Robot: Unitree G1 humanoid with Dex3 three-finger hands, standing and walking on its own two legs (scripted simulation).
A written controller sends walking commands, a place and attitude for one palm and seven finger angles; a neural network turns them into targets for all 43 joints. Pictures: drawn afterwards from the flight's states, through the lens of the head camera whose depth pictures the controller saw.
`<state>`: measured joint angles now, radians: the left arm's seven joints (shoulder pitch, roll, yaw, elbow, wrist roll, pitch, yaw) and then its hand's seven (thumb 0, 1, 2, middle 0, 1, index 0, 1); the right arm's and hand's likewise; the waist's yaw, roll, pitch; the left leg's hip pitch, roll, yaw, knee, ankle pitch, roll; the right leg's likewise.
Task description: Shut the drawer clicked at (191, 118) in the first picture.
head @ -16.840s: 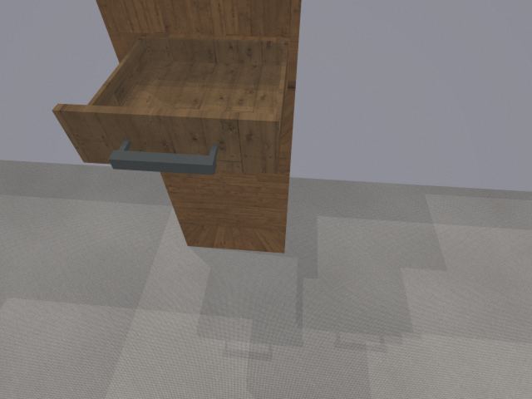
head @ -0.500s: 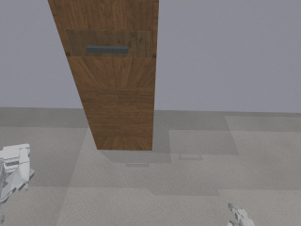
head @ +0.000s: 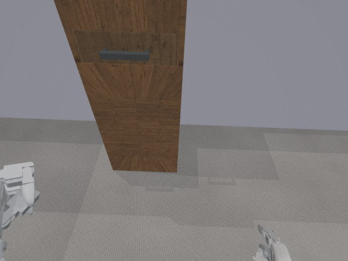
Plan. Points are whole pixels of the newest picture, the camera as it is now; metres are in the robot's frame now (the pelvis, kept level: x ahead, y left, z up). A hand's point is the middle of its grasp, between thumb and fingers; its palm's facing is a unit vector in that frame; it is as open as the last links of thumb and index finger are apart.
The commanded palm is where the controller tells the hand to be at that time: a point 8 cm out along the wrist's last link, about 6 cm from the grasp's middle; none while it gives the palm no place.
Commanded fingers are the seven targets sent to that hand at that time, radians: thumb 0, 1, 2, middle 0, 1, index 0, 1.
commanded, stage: stop stepping back and stand still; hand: left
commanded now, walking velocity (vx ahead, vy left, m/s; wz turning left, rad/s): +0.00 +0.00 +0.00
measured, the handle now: (125, 53) +0.78 +0.24 +0.10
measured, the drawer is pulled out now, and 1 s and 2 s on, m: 0.00 0.00 0.00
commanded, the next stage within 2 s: let the arm hang, fingers relaxed in 0.30 s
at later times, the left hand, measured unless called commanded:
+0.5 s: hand (67, 216) +0.20 +0.24 +0.04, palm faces +0.19 -0.86 -0.47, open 3.2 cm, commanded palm none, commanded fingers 0.00 0.90 0.90 -1.16 -1.34 -1.16 -1.34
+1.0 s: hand out of the picture -0.10 +0.18 -0.16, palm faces +0.07 -0.97 -0.25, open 5.5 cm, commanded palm none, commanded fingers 0.00 0.90 0.90 -0.20 -0.30 -0.20 -0.30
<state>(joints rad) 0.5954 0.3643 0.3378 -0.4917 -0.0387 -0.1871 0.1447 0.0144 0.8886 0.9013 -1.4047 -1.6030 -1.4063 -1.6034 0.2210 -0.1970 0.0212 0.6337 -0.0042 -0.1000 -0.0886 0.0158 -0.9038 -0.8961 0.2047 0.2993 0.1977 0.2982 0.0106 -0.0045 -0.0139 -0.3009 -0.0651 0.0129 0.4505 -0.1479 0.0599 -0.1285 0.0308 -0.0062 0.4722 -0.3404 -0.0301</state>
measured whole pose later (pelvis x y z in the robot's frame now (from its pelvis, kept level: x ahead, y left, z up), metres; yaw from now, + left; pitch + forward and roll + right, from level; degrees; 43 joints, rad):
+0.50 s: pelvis +0.00 -0.01 -0.01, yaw +1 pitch +0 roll -1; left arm 0.38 0.37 0.16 0.03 0.01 -0.09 0.03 0.00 0.89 0.90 -1.38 -1.58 -1.38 -1.58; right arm 0.18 -0.31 -0.01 0.74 0.00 -0.05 0.00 0.01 -0.90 -0.90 0.20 0.30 0.20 0.30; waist 0.01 0.09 -0.05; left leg -0.39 -0.04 -0.02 0.59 -0.21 0.04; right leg -0.17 0.06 -0.04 0.55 -0.37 -0.05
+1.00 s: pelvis -0.01 -0.01 +0.00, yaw +2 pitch -2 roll -1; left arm 0.40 0.19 0.01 1.18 0.00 0.02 0.03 0.01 0.91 0.90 -0.52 -0.68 -0.52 -0.68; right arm 0.31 -0.16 0.01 1.12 -0.02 0.04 -0.03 0.01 -0.91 -0.90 0.20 0.30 0.20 0.30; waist 0.00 0.04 0.08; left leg -0.28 -0.06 -0.04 0.42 -0.11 0.05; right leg -0.08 0.04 -0.05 0.41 -0.30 -0.05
